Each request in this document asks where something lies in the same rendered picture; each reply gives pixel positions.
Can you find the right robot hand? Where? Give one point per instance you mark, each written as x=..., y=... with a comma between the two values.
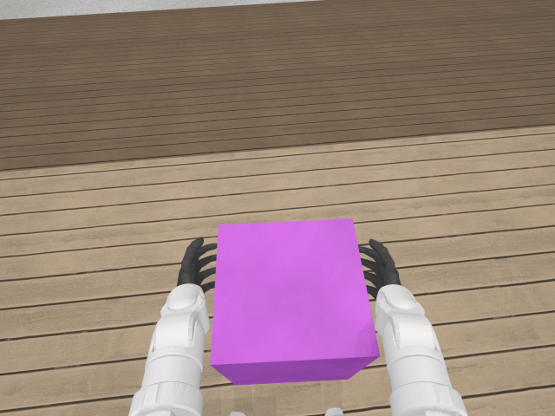
x=384, y=267

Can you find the left robot hand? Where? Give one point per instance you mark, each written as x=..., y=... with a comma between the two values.
x=191, y=265

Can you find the carton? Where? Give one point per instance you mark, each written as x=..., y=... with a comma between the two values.
x=290, y=303

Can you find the robot right forearm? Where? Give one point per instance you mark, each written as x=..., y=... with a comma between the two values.
x=416, y=367

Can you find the robot left forearm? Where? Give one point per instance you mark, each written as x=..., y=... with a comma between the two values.
x=171, y=381

